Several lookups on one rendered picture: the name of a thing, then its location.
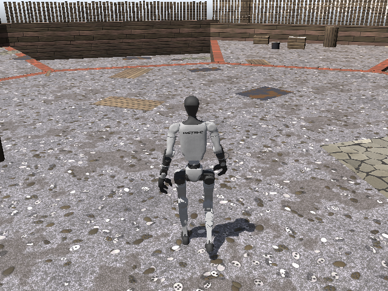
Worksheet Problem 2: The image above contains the robot right hand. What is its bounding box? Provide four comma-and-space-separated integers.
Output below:
213, 164, 227, 176

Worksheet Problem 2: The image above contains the robot right upper arm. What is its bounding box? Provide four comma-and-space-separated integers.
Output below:
205, 121, 222, 154

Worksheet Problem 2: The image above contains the robot left upper arm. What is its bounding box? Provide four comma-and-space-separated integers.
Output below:
166, 122, 180, 158

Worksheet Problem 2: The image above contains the robot left forearm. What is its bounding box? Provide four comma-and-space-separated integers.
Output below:
159, 149, 172, 179

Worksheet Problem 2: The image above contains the robot left hand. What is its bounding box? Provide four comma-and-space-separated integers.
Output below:
158, 177, 172, 194

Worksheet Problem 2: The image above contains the robot right forearm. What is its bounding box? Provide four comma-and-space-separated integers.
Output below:
216, 145, 226, 166

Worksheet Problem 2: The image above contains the humanoid robot torso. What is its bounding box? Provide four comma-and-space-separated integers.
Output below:
179, 120, 207, 182

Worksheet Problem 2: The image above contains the left robot thigh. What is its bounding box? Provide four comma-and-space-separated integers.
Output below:
174, 169, 188, 209

